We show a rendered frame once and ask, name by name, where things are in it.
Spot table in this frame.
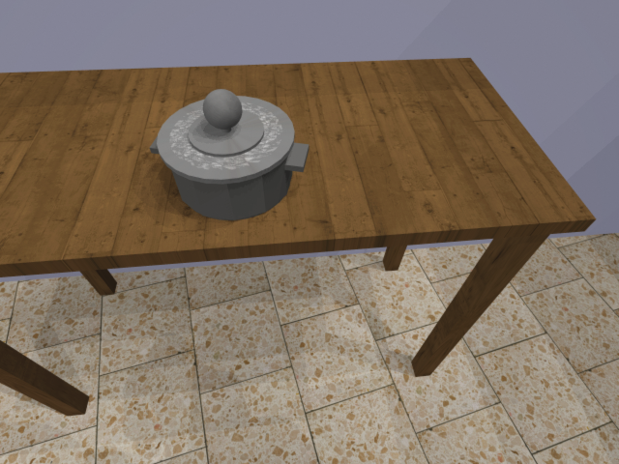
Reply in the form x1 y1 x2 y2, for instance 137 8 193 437
0 58 596 416

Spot pot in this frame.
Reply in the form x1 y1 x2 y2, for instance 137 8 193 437
150 137 310 220

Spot lid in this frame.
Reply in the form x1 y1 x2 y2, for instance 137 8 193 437
157 96 295 184

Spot knob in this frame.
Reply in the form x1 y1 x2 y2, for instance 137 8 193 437
203 89 242 130

